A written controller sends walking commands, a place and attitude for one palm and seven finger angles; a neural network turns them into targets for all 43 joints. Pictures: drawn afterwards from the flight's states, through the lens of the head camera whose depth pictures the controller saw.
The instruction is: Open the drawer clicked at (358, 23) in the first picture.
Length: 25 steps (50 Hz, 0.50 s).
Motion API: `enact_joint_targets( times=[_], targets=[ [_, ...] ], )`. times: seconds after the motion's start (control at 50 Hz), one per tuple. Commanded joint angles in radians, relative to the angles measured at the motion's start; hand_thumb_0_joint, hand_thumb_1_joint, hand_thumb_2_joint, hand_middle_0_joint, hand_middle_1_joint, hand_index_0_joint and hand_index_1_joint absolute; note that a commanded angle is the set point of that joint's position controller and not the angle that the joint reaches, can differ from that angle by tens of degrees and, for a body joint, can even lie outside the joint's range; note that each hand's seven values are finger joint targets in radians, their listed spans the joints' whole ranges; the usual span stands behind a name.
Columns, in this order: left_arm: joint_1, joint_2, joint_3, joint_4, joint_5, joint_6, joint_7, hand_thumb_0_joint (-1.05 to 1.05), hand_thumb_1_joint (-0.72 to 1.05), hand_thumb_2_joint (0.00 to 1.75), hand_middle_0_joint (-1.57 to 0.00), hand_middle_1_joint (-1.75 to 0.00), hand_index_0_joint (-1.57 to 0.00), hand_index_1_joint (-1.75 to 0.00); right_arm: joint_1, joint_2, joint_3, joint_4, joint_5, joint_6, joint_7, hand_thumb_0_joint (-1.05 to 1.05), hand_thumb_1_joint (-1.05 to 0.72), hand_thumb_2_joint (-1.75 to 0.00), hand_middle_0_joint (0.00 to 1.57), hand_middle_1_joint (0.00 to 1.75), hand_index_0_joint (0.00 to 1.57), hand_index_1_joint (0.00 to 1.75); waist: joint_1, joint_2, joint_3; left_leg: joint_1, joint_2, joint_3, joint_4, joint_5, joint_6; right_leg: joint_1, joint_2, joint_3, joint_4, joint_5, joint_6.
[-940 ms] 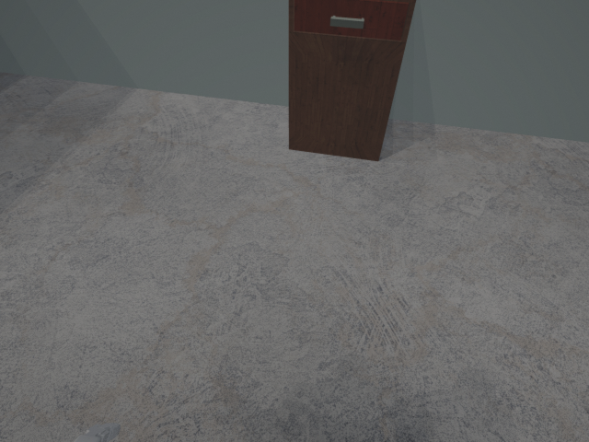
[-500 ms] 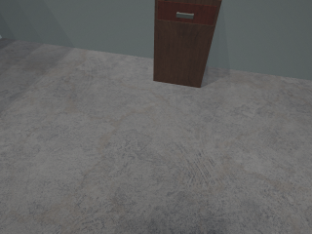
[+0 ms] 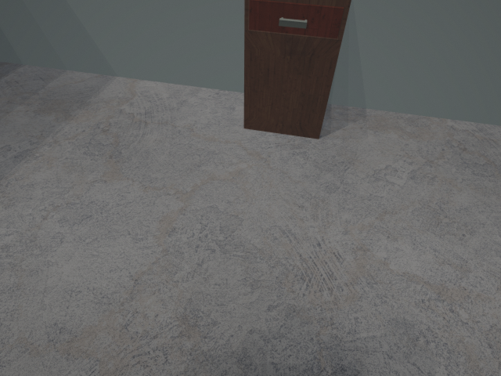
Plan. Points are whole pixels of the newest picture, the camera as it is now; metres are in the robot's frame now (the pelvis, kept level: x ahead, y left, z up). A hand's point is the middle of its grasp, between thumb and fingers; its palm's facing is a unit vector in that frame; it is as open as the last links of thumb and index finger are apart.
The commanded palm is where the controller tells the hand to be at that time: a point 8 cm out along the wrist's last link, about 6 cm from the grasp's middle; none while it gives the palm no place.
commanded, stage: look at it before walking up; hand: left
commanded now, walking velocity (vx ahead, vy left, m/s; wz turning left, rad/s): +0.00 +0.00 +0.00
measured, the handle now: (293, 21) +1.70 -0.12 -0.06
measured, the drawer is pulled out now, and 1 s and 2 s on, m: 0.00 0.00 0.00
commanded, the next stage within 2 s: walk to a spot facing it in 0.50 s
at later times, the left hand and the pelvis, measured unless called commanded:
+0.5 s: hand out of the picture +0.07 +0.25 -0.16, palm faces -0.02 -0.94 -0.33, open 7.4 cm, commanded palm none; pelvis +0.00 +0.00 +0.00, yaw +0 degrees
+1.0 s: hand out of the picture +0.06 +0.16 -0.19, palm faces -0.02 -0.98 -0.19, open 7.4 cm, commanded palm none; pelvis +0.08 -0.02 -0.02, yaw -5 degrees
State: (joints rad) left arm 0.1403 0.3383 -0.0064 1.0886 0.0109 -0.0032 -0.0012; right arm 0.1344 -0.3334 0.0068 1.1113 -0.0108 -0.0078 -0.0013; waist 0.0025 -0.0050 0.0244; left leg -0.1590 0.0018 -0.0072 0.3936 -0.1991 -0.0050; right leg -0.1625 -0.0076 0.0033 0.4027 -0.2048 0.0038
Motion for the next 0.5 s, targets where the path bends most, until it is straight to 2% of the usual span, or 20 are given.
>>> enact_joint_targets(
  times=[0.0, 0.16, 0.26, 0.48],
  targets=[
    [-0.042, 0.209, 0.036, -0.064, 0.001, -0.019, 0.012, 0.00, 0.90, 0.90, -0.20, -0.30, -0.20, -0.30, -0.058, -0.210, -0.043, -0.061, 0.002, -0.028, -0.009, 0.00, -0.90, -0.90, 0.20, 0.30, 0.20, 0.30, 0.001, 0.009, -0.032, -0.001, 0.113, -0.102, -0.083, 0.066, 0.035, -0.012, -0.109, 0.105, -0.080, 0.028, -0.034],
    [-0.045, 0.208, 0.037, -0.067, 0.002, -0.021, 0.011, 0.00, 0.90, 0.90, -0.20, -0.30, -0.20, -0.30, -0.057, -0.211, -0.045, -0.064, 0.002, -0.027, -0.008, 0.00, -0.90, -0.90, 0.20, 0.30, 0.20, 0.30, -0.002, -0.002, -0.038, 0.012, 0.114, -0.098, -0.083, 0.072, 0.034, -0.015, -0.110, 0.107, -0.087, 0.035, -0.034],
    [-0.042, 0.209, 0.038, -0.067, 0.001, -0.023, 0.012, 0.00, 0.90, 0.90, -0.20, -0.30, -0.20, -0.30, -0.058, -0.210, -0.044, -0.064, 0.004, -0.029, -0.009, 0.00, -0.90, -0.90, 0.20, 0.30, 0.20, 0.30, -0.002, 0.003, -0.058, 0.025, 0.118, -0.095, -0.079, 0.114, 0.033, 0.008, -0.112, 0.104, -0.080, 0.090, -0.034],
    [-0.038, 0.208, 0.036, -0.061, 0.001, -0.021, 0.011, 0.00, 0.90, 0.90, -0.20, -0.30, -0.20, -0.30, -0.061, -0.214, -0.043, -0.059, 0.004, -0.028, -0.009, 0.00, -0.90, -0.90, 0.20, 0.30, 0.20, 0.30, -0.002, 0.012, -0.053, 0.032, 0.119, -0.099, -0.092, 0.104, 0.033, 0.008, -0.110, 0.100, -0.089, 0.075, -0.031]
  ],
)
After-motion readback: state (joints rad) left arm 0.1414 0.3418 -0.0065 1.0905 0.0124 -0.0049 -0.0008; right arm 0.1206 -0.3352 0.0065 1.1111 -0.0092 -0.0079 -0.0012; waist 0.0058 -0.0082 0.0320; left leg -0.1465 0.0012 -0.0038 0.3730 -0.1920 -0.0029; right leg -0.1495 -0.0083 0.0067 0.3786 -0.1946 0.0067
